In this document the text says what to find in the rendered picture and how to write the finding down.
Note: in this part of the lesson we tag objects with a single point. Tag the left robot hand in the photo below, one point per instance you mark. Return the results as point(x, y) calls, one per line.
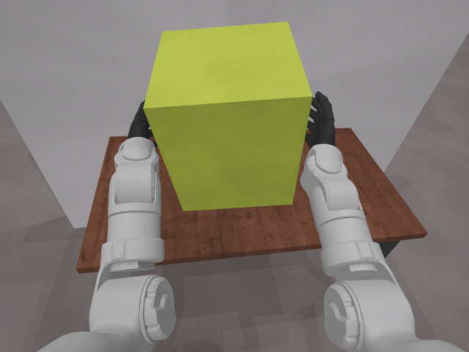
point(140, 125)

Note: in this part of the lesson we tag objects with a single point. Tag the robot right upper arm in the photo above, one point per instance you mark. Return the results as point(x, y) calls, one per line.
point(373, 316)

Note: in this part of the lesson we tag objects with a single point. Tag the left robot forearm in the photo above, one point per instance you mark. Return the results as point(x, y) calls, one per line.
point(134, 211)

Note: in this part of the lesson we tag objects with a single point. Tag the robot left upper arm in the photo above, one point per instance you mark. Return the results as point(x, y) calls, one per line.
point(131, 314)

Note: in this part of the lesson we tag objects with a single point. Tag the right robot hand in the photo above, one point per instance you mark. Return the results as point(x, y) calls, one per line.
point(322, 129)

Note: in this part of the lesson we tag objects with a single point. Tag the carton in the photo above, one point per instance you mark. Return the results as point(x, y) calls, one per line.
point(229, 108)

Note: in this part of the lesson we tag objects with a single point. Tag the table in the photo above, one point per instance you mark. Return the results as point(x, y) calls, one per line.
point(199, 235)

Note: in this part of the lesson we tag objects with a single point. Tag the right robot forearm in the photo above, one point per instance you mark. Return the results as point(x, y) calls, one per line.
point(348, 251)

